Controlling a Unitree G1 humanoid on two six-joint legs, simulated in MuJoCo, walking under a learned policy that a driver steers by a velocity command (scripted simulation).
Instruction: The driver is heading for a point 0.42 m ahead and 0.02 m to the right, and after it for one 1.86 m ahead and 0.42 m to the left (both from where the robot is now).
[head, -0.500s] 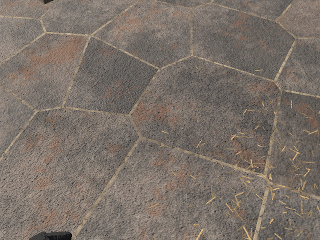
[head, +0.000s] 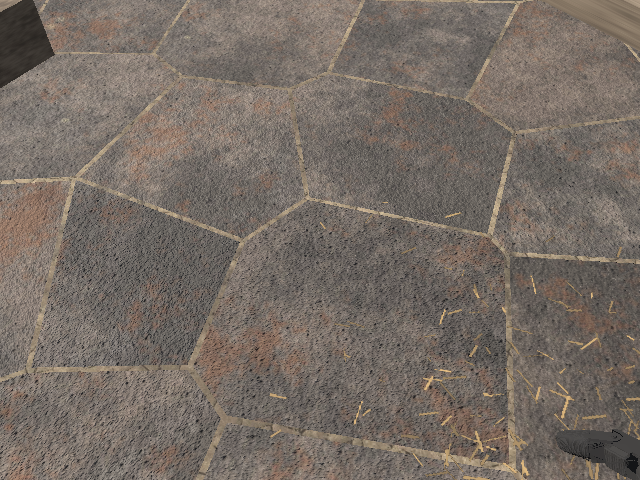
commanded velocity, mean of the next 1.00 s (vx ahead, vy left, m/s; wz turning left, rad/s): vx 0.45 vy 0.00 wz -0.08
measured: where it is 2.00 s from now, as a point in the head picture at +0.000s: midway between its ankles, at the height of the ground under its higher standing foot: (385, 330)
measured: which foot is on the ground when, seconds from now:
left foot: down 0.00-0.48, up 0.50-0.96, down 0.98-1.00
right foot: up 0.00-0.44, down 0.46-0.98, up 1.00-1.00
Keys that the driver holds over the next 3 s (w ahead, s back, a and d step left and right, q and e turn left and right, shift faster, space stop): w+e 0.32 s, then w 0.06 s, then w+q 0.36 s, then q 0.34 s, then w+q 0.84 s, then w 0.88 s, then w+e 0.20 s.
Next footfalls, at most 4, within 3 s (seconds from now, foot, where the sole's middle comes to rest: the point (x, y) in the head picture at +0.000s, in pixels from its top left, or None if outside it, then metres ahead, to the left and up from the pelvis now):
0.46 right None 0.37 -0.20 -0.76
0.98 left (370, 391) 0.67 -0.03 -0.76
1.44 right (465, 364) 0.75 -0.24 -0.76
1.92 left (306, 294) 0.92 0.14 -0.76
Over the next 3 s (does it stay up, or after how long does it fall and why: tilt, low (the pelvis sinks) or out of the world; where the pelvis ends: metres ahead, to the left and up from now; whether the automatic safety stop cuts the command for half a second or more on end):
stays up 1.33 0.34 0.00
